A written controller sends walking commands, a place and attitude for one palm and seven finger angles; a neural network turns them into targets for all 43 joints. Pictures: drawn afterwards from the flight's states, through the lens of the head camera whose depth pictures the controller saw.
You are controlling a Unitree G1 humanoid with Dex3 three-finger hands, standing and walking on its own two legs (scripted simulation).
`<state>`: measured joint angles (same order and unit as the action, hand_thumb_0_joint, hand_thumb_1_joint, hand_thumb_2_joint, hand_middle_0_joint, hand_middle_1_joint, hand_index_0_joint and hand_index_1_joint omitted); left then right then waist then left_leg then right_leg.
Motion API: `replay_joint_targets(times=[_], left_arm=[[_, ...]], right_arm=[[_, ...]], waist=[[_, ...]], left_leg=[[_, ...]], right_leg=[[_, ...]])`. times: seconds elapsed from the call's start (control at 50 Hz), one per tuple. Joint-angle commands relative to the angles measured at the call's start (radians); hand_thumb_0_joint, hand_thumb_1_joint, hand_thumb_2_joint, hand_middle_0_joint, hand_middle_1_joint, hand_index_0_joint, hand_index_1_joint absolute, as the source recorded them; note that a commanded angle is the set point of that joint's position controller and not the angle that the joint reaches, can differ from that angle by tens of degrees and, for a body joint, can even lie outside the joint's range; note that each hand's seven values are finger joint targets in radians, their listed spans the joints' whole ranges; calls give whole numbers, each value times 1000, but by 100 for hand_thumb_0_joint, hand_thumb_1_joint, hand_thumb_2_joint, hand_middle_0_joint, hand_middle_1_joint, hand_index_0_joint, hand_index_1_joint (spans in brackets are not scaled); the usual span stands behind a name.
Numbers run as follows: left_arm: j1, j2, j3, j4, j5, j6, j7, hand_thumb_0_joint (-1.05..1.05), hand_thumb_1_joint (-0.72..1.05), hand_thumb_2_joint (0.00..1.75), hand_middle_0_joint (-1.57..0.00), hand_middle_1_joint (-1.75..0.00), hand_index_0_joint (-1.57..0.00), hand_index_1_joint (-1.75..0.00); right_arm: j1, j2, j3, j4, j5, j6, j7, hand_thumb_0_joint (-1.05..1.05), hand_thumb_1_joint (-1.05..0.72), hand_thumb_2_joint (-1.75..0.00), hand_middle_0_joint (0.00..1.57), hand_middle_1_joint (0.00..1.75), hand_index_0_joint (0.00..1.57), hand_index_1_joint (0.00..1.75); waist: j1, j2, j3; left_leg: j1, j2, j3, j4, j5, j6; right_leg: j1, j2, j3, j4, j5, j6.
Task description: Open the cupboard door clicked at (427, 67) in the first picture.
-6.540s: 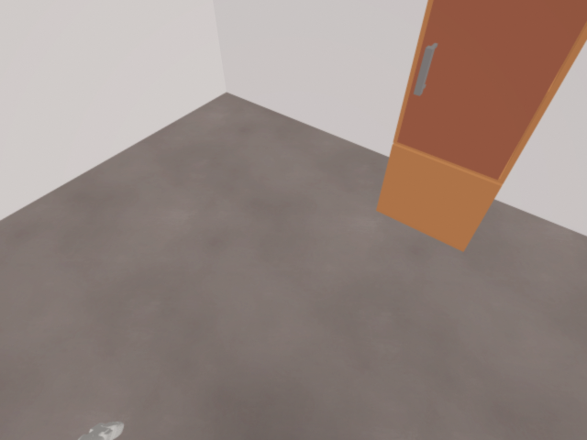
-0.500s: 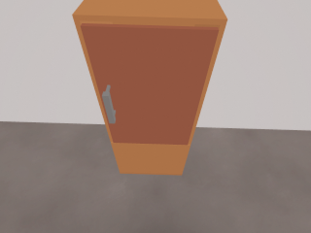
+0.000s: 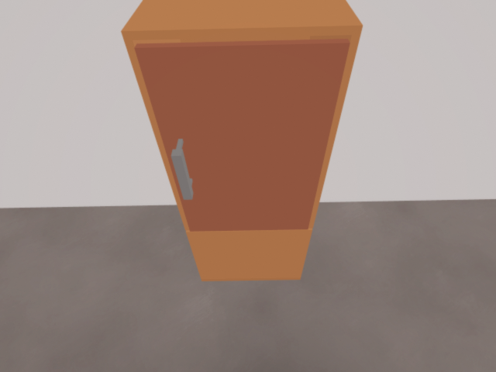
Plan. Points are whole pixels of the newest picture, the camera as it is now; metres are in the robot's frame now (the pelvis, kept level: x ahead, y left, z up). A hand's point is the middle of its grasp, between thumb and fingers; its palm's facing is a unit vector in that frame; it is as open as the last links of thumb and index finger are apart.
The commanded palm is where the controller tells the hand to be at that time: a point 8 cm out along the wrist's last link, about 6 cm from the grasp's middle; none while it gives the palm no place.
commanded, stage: look again from close up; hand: left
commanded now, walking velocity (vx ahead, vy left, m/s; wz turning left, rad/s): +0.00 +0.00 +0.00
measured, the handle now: (184, 170) +0.56 +0.19 -0.03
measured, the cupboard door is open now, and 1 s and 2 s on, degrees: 0 0 0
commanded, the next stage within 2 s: raise the hand with hooked fingers in 0.20 s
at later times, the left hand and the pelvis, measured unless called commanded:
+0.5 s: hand (141, 325) +0.20 +0.19 -0.03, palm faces +0.24 -0.96 -0.16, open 7.6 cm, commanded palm +0.11 +0.24 -0.06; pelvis +0.00 +0.00 -0.01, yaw +2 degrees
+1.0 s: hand (141, 343) +0.18 +0.19 -0.05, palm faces -0.04 -1.00 -0.07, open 10.3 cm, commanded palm +0.14 +0.26 -0.05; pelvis -0.06 -0.03 -0.11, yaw +3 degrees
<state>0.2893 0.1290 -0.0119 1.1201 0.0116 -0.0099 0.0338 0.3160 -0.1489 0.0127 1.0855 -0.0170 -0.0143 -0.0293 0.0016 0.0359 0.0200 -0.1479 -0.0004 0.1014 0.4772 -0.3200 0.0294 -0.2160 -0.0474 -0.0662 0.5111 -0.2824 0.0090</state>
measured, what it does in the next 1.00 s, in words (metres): lowers itself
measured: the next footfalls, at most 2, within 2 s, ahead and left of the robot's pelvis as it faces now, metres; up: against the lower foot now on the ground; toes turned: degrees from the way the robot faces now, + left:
none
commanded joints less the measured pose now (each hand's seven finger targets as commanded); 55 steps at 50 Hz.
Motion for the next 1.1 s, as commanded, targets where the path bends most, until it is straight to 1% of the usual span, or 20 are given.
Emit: replay_joint_targets(times=[0.0, 0.26, 0.28, 0.3, 0.32, 0.34, 0.36, 0.38, 0.42, 0.5, 0.54, 0.6, 0.64, 0.7, 0.76, 0.84, 0.92, 0.98, 1.04, 1.08], left_arm=[[57, 94, 13, -28, -1, -14, 0, 0, 90, 90, -20, -30, -20, -30], [43, 99, 21, -20, 0, -13, 5, 0, 90, 90, -20, -30, -20, -30], [115, 138, 20, 14, 6, -22, 44, 0, 90, 90, -20, -30, -20, -30], [-655, 374, 155, -1513, -168, -243, 35, 0, 88, 89, -20, -32, -20, -32], [-194, 274, 120, -1220, -87, -178, 65, 0, 85, 88, -20, -33, -20, -33], [-164, 208, 96, -1113, -112, -128, 115, 0, 83, 87, -21, -34, -21, -34], [118, -28, -32, -930, -124, -37, 105, 0, 81, 86, -21, -36, -21, -36], [-51, 4, -20, -1106, -151, -66, 83, 0, 78, 85, -21, -37, -21, -37], [-29, 81, 76, -1076, -132, -161, 41, 0, 74, 83, -21, -40, -21, -40], [347, 20, 172, -845, -205, -390, -140, 0, 64, 79, -22, -47, -22, -47], [404, 81, 266, -836, -258, -526, -273, 0, 60, 77, -22, -50, -22, -50], [276, 168, 326, -914, -285, -653, -397, 0, 53, 74, -23, -54, -23, -54], [165, 224, 354, -1035, -298, -640, -401, 0, 48, 72, -23, -57, -23, -57], [-46, 228, 334, -1231, -318, -660, -372, 0, 41, 69, -24, -62, -24, -62], [-181, 276, 345, -1420, -334, -702, -362, 0, 34, 66, -24, -66, -24, -66], [-187, 233, 235, -1326, -343, -645, -456, 0, 25, 62, -25, -72, -25, -72], [-112, 297, 325, -1127, -355, -449, -517, 0, 15, 58, -25, -78, -25, -78], [-25, 356, 436, -1112, -393, -312, -509, 0, 8, 55, -26, -82, -26, -82], [7, 358, 506, -1174, -420, -306, -422, 0, 1, 52, -26, -87, -26, -87], [4, 328, 500, -1205, -408, -364, -361, 0, -3, 50, -27, -90, -27, -90]], right_arm=[[64, -89, -10, -28, 0, -27, -1, 0, -90, -90, 20, 30, 20, 30], [78, -74, -12, 21, 3, -31, -9, 0, -90, -90, 20, 30, 20, 30], [-21, -135, -28, -52, 18, -25, 2, 0, -90, -90, 20, 30, 20, 30], [-18, -298, -51, -382, 63, -185, -37, 0, -90, -90, 20, 30, 20, 30], [-108, -204, -24, -326, 41, -273, -67, 0, -90, -90, 20, 30, 20, 30], [-99, -196, -42, -258, 49, -299, -67, 0, -90, -90, 20, 30, 20, 30], [-62, -157, -45, -251, 61, -297, -53, 0, -90, -90, 20, 30, 20, 30], [-96, -204, -52, -324, 59, -306, -46, 0, -90, -90, 20, 30, 20, 30], [-87, -233, -80, -378, 30, -326, -41, 0, -90, -90, 20, 30, 20, 30], [-143, -213, -112, -509, 20, -317, 4, 0, -90, -90, 20, 30, 20, 30], [-157, -220, -128, -564, 24, -305, 35, 0, -90, -90, 20, 30, 20, 30], [-198, -227, -127, -655, 22, -294, 51, 0, -90, -90, 20, 30, 20, 30], [-200, -230, -126, -708, 22, -276, 44, 0, -90, -90, 20, 30, 20, 30], [-187, -217, -113, -750, 28, -275, 26, 0, -90, -90, 20, 30, 20, 30], [-129, -223, -102, -713, 17, -276, -3, 0, -90, -90, 20, 30, 20, 30], [-112, -246, -74, -657, 30, -293, -28, 0, -90, -90, 20, 30, 20, 30], [-129, -248, -70, -651, 59, -286, -44, 0, -90, -90, 20, 30, 20, 30], [-163, -234, -67, -703, 67, -264, -39, 0, -90, -90, 20, 30, 20, 30], [-175, -199, -66, -719, 57, -258, -32, 0, -90, -90, 20, 30, 20, 30], [-150, -185, -71, -703, 52, -262, -25, 0, -90, -90, 20, 30, 20, 30]], waist=[[6, -34, 84], [4, -38, 45], [32, -199, 58], [-84, 24, -442], [1, 192, -415], [-17, 193, -293], [-30, 93, -170], [-41, 31, -52], [-55, -100, -44], [56, -351, -93], [104, -238, -167], [96, -51, -263], [91, -4, -316], [28, 54, -351], [-31, 59, -449], [-90, 50, -394], [-46, -43, -394], [38, -40, -472], [75, -78, -496], [60, -85, -462]], left_leg=[[-106, 116, -134, -159, 121, 20], [-39, 115, -105, -124, 291, 18], [-119, 144, -86, 73, 409, -14], [113, 26, -111, -28, 531, -9], [195, 64, -95, -46, 718, -18], [102, 60, -90, -46, 617, -51], [27, 68, -108, -53, 551, -45], [-60, 59, -134, -25, 455, -37], [-162, 23, -128, 67, 329, -30], [-432, -11, -90, 243, 177, -38], [-512, -34, -70, 326, 181, -55], [-621, -52, -38, 452, 134, -47], [-662, -52, -38, 501, 91, -33], [-689, -32, -62, 567, -35, -14], [-666, 0, -94, 646, 28, 1], [-699, 17, -119, 681, 23, 8], [-776, 7, -125, 637, -24, 3], [-748, -9, -116, 577, 24, -4], [-728, -5, -124, 544, 82, -10], [-720, -1, -119, 524, 72, -13]], right_leg=[[7, -47, 73, -71, 88, -44], [32, -61, 69, -48, 224, -42], [24, -106, 113, -61, 554, -25], [83, -1, 59, 21, 494, -44], [39, 29, 49, 56, 261, -62], [-42, 27, 7, 70, 123, -48], [-109, 24, -15, 49, 82, -28], [-130, 20, -25, 35, 125, -25], [-197, 31, -49, 41, 130, -27], [-305, 41, -54, 223, 87, -32], [-280, 32, -17, 327, 168, -50], [-351, 17, 39, 435, 176, -55], [-384, 20, 80, 460, 100, -52], [-478, 19, 139, 426, -137, -38], [-494, 36, 144, 467, -55, -38], [-549, 53, 118, 480, -38, -38], [-474, 40, 121, 423, -127, -18], [-350, 22, 122, 398, -105, -15], [-292, 26, 101, 409, -36, -19], [-340, 32, 78, 414, -45, -16]])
